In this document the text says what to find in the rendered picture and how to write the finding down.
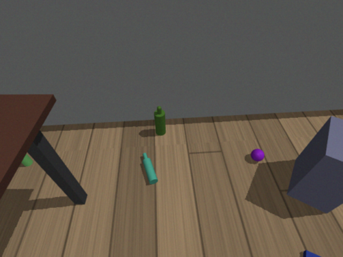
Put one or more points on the table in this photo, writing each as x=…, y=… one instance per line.
x=21, y=117

